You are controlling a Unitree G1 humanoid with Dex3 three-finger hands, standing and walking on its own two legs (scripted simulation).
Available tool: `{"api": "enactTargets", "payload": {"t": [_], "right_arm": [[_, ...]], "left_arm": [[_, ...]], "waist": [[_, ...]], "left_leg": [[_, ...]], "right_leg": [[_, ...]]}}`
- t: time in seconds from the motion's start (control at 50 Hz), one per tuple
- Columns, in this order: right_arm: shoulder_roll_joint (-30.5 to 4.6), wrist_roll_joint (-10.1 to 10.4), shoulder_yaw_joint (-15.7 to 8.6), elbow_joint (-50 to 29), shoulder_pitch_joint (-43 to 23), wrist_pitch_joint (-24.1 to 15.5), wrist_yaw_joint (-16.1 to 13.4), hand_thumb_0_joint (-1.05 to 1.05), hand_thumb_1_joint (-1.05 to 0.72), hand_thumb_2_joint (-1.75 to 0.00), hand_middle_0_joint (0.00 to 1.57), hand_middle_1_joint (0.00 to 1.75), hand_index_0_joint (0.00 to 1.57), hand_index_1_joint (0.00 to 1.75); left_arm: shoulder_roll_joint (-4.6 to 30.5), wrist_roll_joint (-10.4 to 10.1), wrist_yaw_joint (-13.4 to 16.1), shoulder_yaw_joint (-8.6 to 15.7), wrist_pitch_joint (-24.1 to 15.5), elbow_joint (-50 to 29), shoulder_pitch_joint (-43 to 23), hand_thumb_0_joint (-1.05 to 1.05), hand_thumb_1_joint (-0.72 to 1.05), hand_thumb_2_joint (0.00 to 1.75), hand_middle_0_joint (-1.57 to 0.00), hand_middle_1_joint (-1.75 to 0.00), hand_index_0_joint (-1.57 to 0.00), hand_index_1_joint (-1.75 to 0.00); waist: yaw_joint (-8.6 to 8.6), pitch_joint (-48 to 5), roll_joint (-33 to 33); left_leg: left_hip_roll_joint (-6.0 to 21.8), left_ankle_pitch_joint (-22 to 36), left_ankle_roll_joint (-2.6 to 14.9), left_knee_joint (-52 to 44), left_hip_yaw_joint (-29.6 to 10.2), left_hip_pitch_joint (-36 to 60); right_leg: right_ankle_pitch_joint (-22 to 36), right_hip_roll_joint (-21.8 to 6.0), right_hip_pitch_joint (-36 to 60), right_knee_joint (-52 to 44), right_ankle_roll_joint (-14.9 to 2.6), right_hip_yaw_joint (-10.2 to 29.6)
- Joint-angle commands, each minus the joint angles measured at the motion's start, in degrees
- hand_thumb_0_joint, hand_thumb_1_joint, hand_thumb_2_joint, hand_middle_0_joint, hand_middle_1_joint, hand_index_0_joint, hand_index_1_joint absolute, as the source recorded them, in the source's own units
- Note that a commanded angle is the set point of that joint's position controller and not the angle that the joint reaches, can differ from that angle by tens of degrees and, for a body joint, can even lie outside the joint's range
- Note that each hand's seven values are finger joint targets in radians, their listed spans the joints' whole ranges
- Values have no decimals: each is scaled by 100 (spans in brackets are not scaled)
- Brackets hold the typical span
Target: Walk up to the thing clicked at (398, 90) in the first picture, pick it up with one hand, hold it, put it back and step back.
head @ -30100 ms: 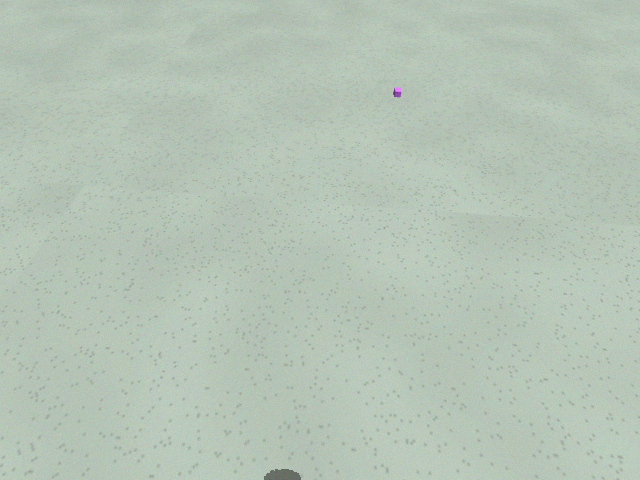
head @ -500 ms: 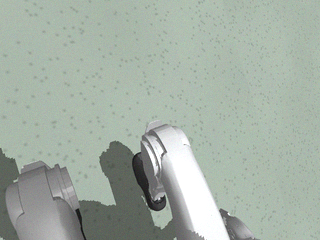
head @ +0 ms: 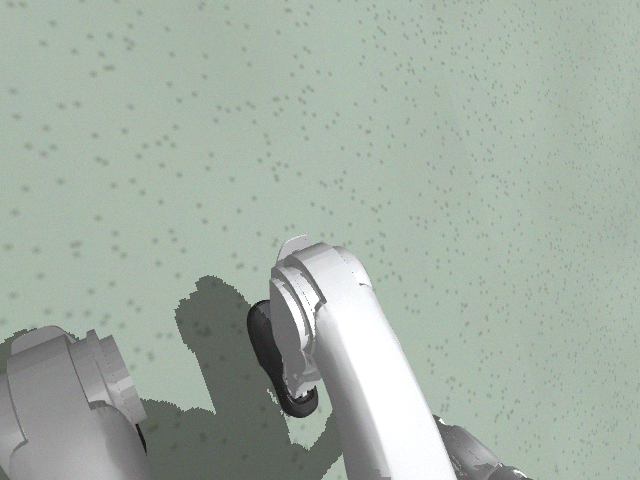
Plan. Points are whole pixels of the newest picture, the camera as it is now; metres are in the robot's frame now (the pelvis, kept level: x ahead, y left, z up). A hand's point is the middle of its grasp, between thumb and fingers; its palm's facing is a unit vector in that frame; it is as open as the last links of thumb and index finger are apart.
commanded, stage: rest palm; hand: left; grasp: from above
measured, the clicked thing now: out of the picture +0.48 +0.30 -0.29
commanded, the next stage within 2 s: close in 0.50 s
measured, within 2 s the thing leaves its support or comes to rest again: neither
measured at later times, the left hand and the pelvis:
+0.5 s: hand out of the picture +0.46 +0.28 -0.27, palm faces -0.46 -0.12 -0.88, open 11.5 cm; pelvis -0.01 +0.00 +0.00, yaw -1 degrees
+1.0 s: hand out of the picture +0.46 +0.28 -0.26, palm faces -0.46 -0.13 -0.88, open 9.9 cm; pelvis -0.01 +0.00 +0.01, yaw -1 degrees
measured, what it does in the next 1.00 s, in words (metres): stands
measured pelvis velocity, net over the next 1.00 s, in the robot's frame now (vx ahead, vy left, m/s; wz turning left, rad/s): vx -0.01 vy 0.00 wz -0.02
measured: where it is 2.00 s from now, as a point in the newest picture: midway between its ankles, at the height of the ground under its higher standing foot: (217, 427)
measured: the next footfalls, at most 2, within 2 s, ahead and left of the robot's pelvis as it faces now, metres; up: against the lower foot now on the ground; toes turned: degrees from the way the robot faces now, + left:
none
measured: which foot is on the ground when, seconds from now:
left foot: down 0.00-1.00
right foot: down 0.00-1.00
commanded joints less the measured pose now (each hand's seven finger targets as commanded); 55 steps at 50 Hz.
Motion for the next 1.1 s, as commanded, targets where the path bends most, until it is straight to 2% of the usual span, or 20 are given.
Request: {"api": "enactTargets", "payload": {"t": [0.0, 0.14, 0.2, 0.24, 0.26, 0.42, 0.48, 0.5, 0.56, 0.58, 0.64, 0.68, 0.72, 0.76, 0.82, 0.88, 0.94, 1.02, 1.06, 1.08], "right_arm": [[-1895, -8, -524, 192, 1270, 10, -13, 0, -90, -90, 20, 30, 20, 30], [-1926, -14, -428, 161, 1154, -50, 5, 0, -90, -90, 20, 30, 20, 30], [-2026, -30, -460, 113, 1196, -104, 49, 0, -90, -90, 20, 30, 20, 30], [-1979, -52, -366, 80, 1131, -132, 90, 0, -90, -90, 20, 30, 20, 30], [-1999, -47, -335, 76, 1003, -148, 79, 0, -90, -91, 20, 30, 20, 30], [-2061, -48, -284, 31, 1075, -227, 112, 0, -90, -91, 20, 30, 20, 30], [-2068, -54, -243, 11, 1090, -253, 115, 0, -90, -91, 20, 30, 20, 30], [-2097, -32, -249, 7, 1048, -277, 112, 0, -90, -91, 20, 30, 20, 30], [-2121, -19, -239, -1, 1099, -252, 105, 0, -90, -91, 20, 30, 20, 30], [-2091, -29, -234, 8, 1143, -259, 124, 0, -90, -91, 20, 30, 20, 30], [-2102, -30, -215, -11, 1149, -270, 129, 0, -90, -90, 20, 30, 20, 30], [-2110, 0, -207, -3, 1034, -268, 94, 0, -90, -90, 20, 30, 20, 30], [-2102, -23, -192, -14, 1155, -263, 114, 0, -90, -90, 20, 30, 20, 30], [-2100, 6, -221, -20, 1121, -246, 87, 0, -90, -90, 20, 30, 20, 30], [-2096, 1, -213, -25, 1174, -228, 69, 0, -90, -90, 20, 30, 20, 30], [-2118, 22, -267, 0, 1192, -216, 42, 0, -90, -90, 20, 30, 20, 30], [-2069, 4, -184, -6, 1245, -211, 67, 0, -90, -90, 20, 30, 20, 30], [-2128, 34, -185, -42, 1128, -162, 1, 0, -90, -90, 20, 30, 20, 30], [-2121, 21, -183, -80, 1079, -180, -10, 0, -90, -90, 20, 30, 20, 30], [-2124, 28, -196, -62, 1088, -156, -31, 0, -90, -90, 20, 30, 20, 30]], "left_arm": [[878, -76, 284, -81, -75, -471, -1602, 0, -14, 65, -39, -66, -39, -66], [1039, -48, 393, -215, -83, -361, -1580, 0, -11, 65, -42, -65, -42, -65], [1093, -16, 458, -119, -65, -498, -1667, 0, -10, 63, -43, -64, -43, -63], [1017, -30, 462, -156, -54, -325, -1594, 0, -10, 63, -42, -64, -43, -64], [1019, -45, 477, -236, -43, -227, -1587, 0, -10, 63, -42, -64, -42, -64], [1295, -117, 611, -92, 43, -190, -1567, 0, -9, 61, -44, -63, -44, -62], [1248, -170, 598, -139, 68, -170, -1558, 0, -9, 62, -44, -62, -44, -62], [1284, -177, 582, -137, 72, -260, -1549, 0, -10, 63, -43, -62, -43, -62], [1397, -227, 579, -110, 84, -262, -1537, 0, -8, 61, -45, -61, -45, -61], [1293, -228, 562, -124, 90, -218, -1529, 0, -7, 60, -45, -61, -45, -61], [1322, -259, 520, -132, 77, -256, -1518, 0, 4, 53, -52, -59, -53, -57], [1379, -284, 511, -159, 81, -268, -1530, 0, 7, 50, -54, -57, -56, -56], [1340, -310, 485, -175, 81, -208, -1415, 0, 8, 48, -54, -58, -56, -56], [1408, -341, 470, -156, 77, -271, -1400, 0, 10, 47, -56, -56, -58, -54], [1336, -359, 445, -222, 76, -291, -1409, 0, 13, 44, -59, -53, -61, -51], [1362, -402, 427, -195, 97, -459, -1379, 0, 15, 44, -60, -51, -62, -50], [1209, -414, 401, -232, 66, -348, -1390, 0, 18, 41, -63, -49, -64, -47], [1461, -398, 384, -153, 28, -315, -1324, 0, 24, 37, -66, -46, -68, -44], [1371, -379, 357, -276, 31, -328, -1379, 0, 27, 34, -68, -44, -71, -42], [1428, -357, 392, -220, 28, -296, -1255, 0, 27, 34, -69, -44, -71, -41]], "waist": [[-402, -3617, 3107], [-439, -3535, 3001], [-443, -3568, 3198], [-515, -3487, 3204], [-524, -3329, 3103], [-518, -3365, 3102], [-591, -3318, 2986], [-535, -3337, 3022], [-564, -3429, 3072], [-566, -3361, 3089], [-599, -3277, 3077], [-541, -3286, 3053], [-594, -3276, 2957], [-515, -3360, 2995], [-590, -3342, 2912], [-507, -3547, 3047], [-644, -3288, 2963], [-530, -3254, 2946], [-562, -3131, 2905], [-495, -3263, 2995]], "left_leg": [[253, 1721, 46, -1573, 509, 2985], [256, 1474, 98, -1620, 541, 2893], [292, 1625, 45, -1669, 446, 3111], [321, 1752, 6, -1653, 366, 3190], [314, 1555, 24, -1643, 381, 2985], [313, 1432, 58, -1703, 395, 2881], [320, 1422, 70, -1661, 393, 2827], [330, 1504, 54, -1627, 379, 2899], [349, 1540, 57, -1680, 357, 2936], [347, 1591, 39, -1670, 337, 2978], [347, 1519, 42, -1689, 341, 2958], [340, 1447, 42, -1668, 369, 2888], [335, 1507, 76, -1644, 415, 2814], [330, 1456, 66, -1702, 423, 2850], [334, 1455, 88, -1670, 438, 2812], [341, 1684, 68, -1679, 448, 3009], [357, 1715, 52, -1658, 383, 2921], [342, 1501, 61, -1728, 400, 2820], [335, 1342, 70, -1720, 427, 2853], [353, 1403, 40, -1808, 390, 2950]], "right_leg": [[1567, 128, 1983, -875, -553, -919], [1498, 190, 2198, -1012, -506, -885], [1552, 147, 2005, -900, -499, -933], [1609, 133, 1964, -830, -495, -981], [1504, 146, 1995, -874, -497, -960], [1486, 191, 2215, -997, -484, -935], [1513, 185, 2304, -1018, -465, -944], [1563, 180, 2221, -979, -470, -946], [1601, 204, 2377, -1032, -475, -942], [1617, 163, 2287, -987, -475, -959], [1561, 165, 2311, -1040, -470, -965], [1530, 181, 2359, -1069, -484, -937], [1609, 204, 2526, -1121, -463, -939], [1537, 214, 2562, -1142, -490, -934], [1576, 216, 2610, -1179, -470, -932], [1736, 238, 2667, -1187, -482, -928], [1732, 196, 2520, -1166, -489, -982], [1513, 205, 2517, -1240, -506, -949], [1432, 203, 2448, -1218, -491, -938], [1462, 217, 2490, -1223, -506, -951]]}}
